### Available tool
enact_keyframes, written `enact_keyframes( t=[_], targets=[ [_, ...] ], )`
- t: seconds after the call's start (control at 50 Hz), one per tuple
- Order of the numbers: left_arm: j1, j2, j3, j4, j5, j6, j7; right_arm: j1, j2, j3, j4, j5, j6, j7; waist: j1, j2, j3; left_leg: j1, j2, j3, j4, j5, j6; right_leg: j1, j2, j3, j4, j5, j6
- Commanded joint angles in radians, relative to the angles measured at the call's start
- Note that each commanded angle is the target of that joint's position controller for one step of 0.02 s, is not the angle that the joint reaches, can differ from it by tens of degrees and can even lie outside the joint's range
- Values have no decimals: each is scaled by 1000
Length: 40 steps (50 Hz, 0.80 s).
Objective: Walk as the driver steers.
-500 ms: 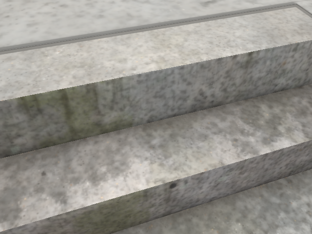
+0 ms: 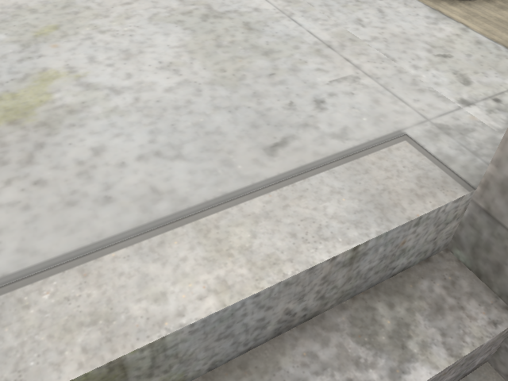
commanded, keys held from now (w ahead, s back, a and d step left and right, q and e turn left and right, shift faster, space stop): w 0.28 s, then w+q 0.46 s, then q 0.26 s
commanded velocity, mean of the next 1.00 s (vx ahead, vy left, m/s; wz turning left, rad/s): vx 0.45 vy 0.00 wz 0.28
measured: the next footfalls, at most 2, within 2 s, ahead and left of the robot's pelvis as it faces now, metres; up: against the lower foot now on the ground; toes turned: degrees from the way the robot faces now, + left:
right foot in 0.42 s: +0.44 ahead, -0.19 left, +0.21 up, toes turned -6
left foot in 0.90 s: +0.64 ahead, +0.06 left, +0.42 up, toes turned +15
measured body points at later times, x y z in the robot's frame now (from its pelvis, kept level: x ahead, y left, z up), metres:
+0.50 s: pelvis +0.29 -0.07 +0.15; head +0.32 -0.05 +0.60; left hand +0.58 +0.08 +0.10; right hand +0.18 -0.27 +0.02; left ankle +0.07 +0.09 -0.52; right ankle +0.40 -0.18 -0.44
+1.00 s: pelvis +0.54 -0.05 +0.37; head +0.55 -0.05 +0.82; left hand +0.51 +0.19 +0.22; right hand +0.82 -0.18 +0.29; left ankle +0.60 +0.05 -0.23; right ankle +0.42 -0.20 -0.33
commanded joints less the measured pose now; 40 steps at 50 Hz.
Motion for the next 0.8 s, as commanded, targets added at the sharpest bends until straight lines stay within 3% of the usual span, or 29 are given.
enact_keyframes(
  t=[0.02,0.04,0.06,0.1,0.12,0.14,0.16,0.2,0.24,0.3,0.32,0.34,0.36,0.38,0.42,0.44,0.46,0.48,0.5,0.52,0.54,0.56,0.58,0.6,0.66,0.7,0.74,0.78,0.8],
  targets=[
    [-119,-46,-28,-129,-6,-16,71,209,84,24,234,-3,-45,5,77,84,142,415,227,-627,-603,-170,147,-654,20,188,476,-100,-54],
    [-113,-92,-49,-151,12,-15,84,109,124,31,234,0,-50,-2,130,86,154,372,188,-483,-610,-84,121,-678,-6,126,520,-199,-42],
    [-108,-106,-61,-164,2,-15,88,61,132,34,229,2,-51,2,162,107,178,339,179,-388,-662,-28,120,-716,-13,49,599,-303,-26],
    [-182,-69,-68,-228,-10,-16,94,5,71,24,193,-23,-76,16,190,50,154,171,137,-227,-758,63,74,-556,-76,-108,343,-190,2],
    [-284,-190,-87,-359,15,-15,128,88,100,34,242,86,-117,-68,220,64,320,-5,204,-249,-854,60,82,-375,-112,-200,328,-166,143],
    [-201,-174,-81,-325,-15,-9,152,134,83,35,247,82,-147,-94,211,55,270,-3,217,-222,-854,141,113,-339,-114,-246,481,-146,165],
    [-251,-158,-63,-374,-16,-1,172,176,12,13,240,58,-165,-105,190,88,291,116,269,-293,-923,202,126,-438,-136,-230,594,-234,174],
    [-291,-178,-56,-430,-5,4,182,287,-28,-18,233,50,-164,-104,133,107,335,478,329,-362,-933,162,139,-765,-178,-196,726,-367,156],
    [-385,-192,-56,-495,13,2,178,417,3,-33,249,25,-140,-103,72,99,344,758,345,-356,-919,195,132,-984,-208,-193,752,-515,152],
    [-601,-182,-72,-661,0,-4,151,503,33,-41,243,36,-125,-128,-4,193,362,888,332,-310,-1073,297,144,-1018,-256,-271,511,-687,156],
    [-753,-167,-120,-657,28,60,106,777,85,6,404,-61,-95,-34,-57,218,-57,1059,369,-350,-919,394,100,-1066,-276,-188,257,-556,11],
    [-807,-192,-123,-662,67,101,79,683,49,-11,350,-36,-73,35,-22,250,63,847,351,-235,-1084,553,153,-833,-270,-335,71,-596,-13],
    [-891,-208,-138,-693,62,128,60,575,49,-7,365,-21,-64,94,26,240,102,456,357,-205,-1163,769,200,-497,-209,-369,-21,-780,-13],
    [-744,-221,-138,-628,23,128,29,496,-57,-18,309,-13,-95,119,135,366,10,391,388,-163,-1121,1559,251,-163,-127,-459,139,-506,61],
    [-480,-83,-94,-542,-36,130,53,395,-191,-64,243,37,-154,128,271,332,-149,641,371,-76,-913,2181,160,154,-14,-435,-263,-428,123],
    [-299,-12,-65,-477,-14,129,76,356,-210,-82,259,12,-155,144,330,288,-205,530,366,-118,-651,2218,128,422,-21,-315,-448,-394,78],
    [67,24,-63,-342,-30,107,79,451,-81,-42,221,-67,-156,171,358,-89,-514,113,250,-236,-253,1551,97,986,-283,220,-646,-123,-111],
    [320,89,-26,-236,27,109,75,518,-69,-64,280,-28,-116,165,384,-236,-558,119,41,-311,265,646,72,898,-487,670,-1012,-250,-171],
    [280,134,0,-163,31,58,69,440,-67,-86,305,16,-97,153,357,-168,-227,-90,27,-431,741,715,73,599,-484,687,-1119,-681,-97],
    [120,135,-4,-140,-20,19,78,347,11,-78,282,21,-98,123,258,-142,-32,-217,34,-375,932,713,74,423,-459,553,-1119,-846,-31],
    [-33,62,-19,-123,-40,4,87,308,69,-43,267,11,-102,94,204,-5,-7,-315,38,-333,1117,667,100,394,-466,430,-1060,-708,-54],
    [-124,-82,-57,-106,-32,8,84,223,71,-31,232,18,-95,77,161,148,-13,-354,66,-335,1149,648,134,378,-467,307,-1040,-630,-21],
    [-176,-173,-80,-93,9,12,75,211,107,-10,224,27,-77,72,113,169,0,-371,99,-338,1140,710,170,324,-475,226,-1062,-536,17],
    [-193,-203,-86,-71,32,-7,73,163,118,-9,178,35,-56,64,61,181,45,-395,120,-323,1084,665,208,306,-441,75,-1085,-427,57],
    [-166,-189,-76,-3,43,-36,107,50,152,20,104,50,-22,78,16,52,154,-578,84,-229,1360,368,282,313,-379,-211,-1196,-404,76],
    [-128,-154,-82,17,97,-45,103,-40,135,41,43,42,-24,81,-9,59,171,-643,83,-162,1417,364,301,290,-342,-312,-1273,-466,97],
    [-76,-90,-81,13,126,-51,86,-148,61,42,-34,32,-14,79,-12,98,145,-589,118,-74,1094,531,278,262,-281,-413,-1308,-516,124],
    [-1,-43,-79,12,128,-41,79,-281,0,34,-78,52,0,57,45,-22,129,-511,145,-17,865,505,210,284,-281,-472,-1413,-355,85],
    [-2,-14,-76,-12,109,-36,67,-342,-16,35,-95,40,21,49,61,-41,119,-441,138,68,697,335,178,318,-319,-494,-1483,-232,54]
  ],
)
